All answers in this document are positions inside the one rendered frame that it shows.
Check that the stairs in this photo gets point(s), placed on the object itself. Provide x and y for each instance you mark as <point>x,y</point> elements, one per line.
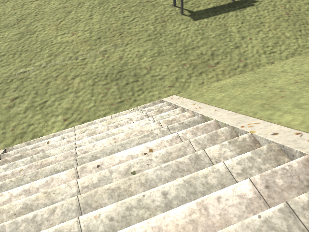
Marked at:
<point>152,168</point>

